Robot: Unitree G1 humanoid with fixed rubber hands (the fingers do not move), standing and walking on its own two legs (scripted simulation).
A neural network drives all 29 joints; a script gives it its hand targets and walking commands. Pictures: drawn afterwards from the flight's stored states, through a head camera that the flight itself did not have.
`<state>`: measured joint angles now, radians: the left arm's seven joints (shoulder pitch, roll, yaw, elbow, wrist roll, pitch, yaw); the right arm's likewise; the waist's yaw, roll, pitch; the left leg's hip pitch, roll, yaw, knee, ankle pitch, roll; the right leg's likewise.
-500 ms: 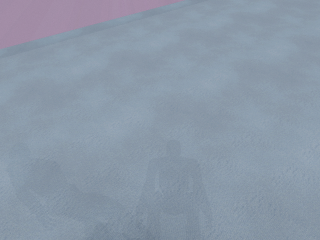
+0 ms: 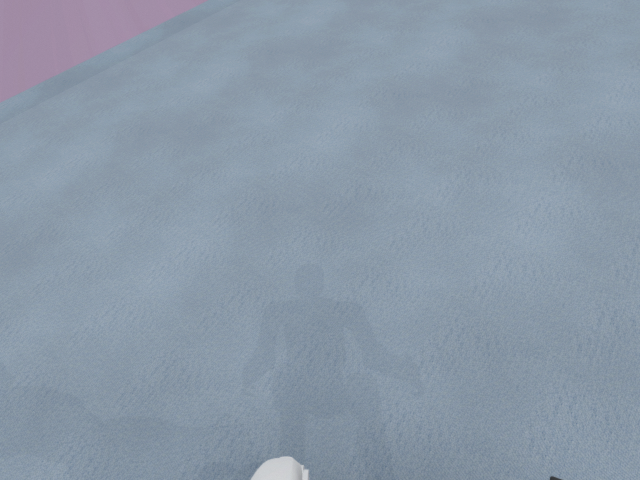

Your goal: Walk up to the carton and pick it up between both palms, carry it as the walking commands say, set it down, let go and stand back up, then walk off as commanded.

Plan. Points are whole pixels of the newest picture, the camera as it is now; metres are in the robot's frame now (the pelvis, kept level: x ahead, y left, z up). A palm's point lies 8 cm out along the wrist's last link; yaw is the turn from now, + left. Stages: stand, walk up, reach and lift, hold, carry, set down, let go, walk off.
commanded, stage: walk up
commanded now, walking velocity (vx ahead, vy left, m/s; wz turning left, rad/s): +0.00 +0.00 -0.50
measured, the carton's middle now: out of the picture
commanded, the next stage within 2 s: none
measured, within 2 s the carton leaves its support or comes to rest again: neither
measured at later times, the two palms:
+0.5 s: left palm out of the picture +0.12 +0.31 -0.14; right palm out of the picture +0.03 -0.21 -0.09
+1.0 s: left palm (209, 438) +0.19 +0.21 -0.10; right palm out of the picture -0.10 -0.23 -0.13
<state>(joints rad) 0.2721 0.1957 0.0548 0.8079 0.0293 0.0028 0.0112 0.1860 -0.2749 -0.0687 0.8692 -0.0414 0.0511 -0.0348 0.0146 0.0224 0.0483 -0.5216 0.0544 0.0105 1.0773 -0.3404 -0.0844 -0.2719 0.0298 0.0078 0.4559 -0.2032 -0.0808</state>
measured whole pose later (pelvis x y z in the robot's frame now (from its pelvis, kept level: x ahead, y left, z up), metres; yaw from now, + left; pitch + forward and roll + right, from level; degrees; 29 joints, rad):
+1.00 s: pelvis -0.04 +0.03 +0.00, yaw -31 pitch +1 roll +2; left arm 0.15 0.25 0.04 0.84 0.01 0.01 0.00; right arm 0.20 -0.26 -0.04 0.82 -0.04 0.05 -0.02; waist -0.01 0.03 0.07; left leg -0.51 0.08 0.06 1.05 -0.40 -0.08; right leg -0.26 0.01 0.01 0.45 -0.21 -0.05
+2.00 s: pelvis -0.07 +0.09 +0.00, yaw -61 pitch +1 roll +1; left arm 0.21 0.26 0.06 0.88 0.02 0.03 0.01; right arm 0.18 -0.24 -0.08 0.88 -0.03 0.05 -0.02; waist 0.00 0.00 0.05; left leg -0.40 0.05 0.07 0.81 -0.43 -0.09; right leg -0.24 0.02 0.05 0.43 -0.21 -0.02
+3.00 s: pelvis -0.08 -0.22 +0.00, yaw -88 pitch +0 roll +1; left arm 0.46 0.20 0.05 1.03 0.02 -0.08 0.00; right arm 0.03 -0.24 -0.08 0.89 -0.03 -0.01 0.06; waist 0.09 0.03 0.08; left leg -0.62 0.10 0.08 0.75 -0.04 -0.06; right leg 0.05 0.03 -0.01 0.24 -0.29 -0.04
